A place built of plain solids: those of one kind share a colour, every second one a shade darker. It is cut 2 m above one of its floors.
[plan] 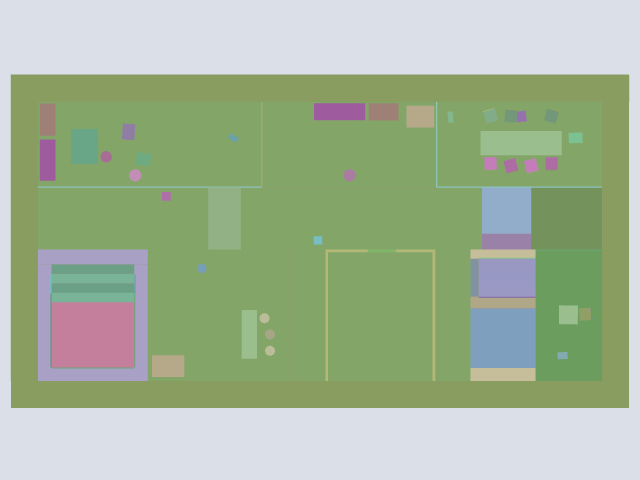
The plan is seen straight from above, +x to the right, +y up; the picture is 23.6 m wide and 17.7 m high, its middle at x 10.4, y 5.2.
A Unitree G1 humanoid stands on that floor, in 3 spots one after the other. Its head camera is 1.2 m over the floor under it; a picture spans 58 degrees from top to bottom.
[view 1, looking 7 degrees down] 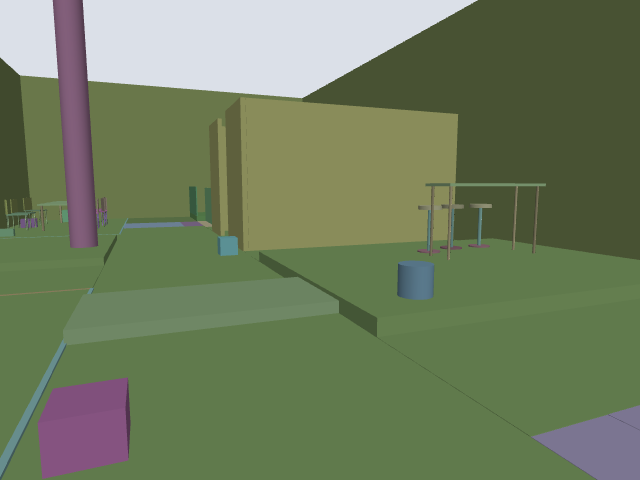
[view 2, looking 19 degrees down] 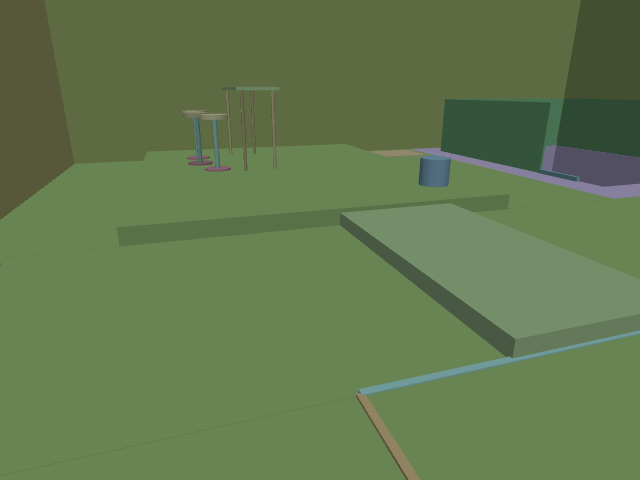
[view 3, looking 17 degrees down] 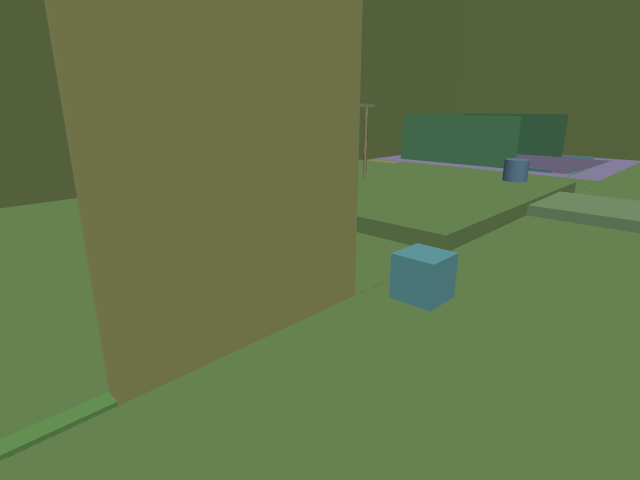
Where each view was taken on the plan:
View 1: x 2.61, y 6.53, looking -22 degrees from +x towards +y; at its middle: part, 8.68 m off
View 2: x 8.87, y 8.52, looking -108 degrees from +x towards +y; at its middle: floor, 3.69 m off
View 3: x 12.68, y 6.53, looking -136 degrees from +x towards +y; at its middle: part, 2.53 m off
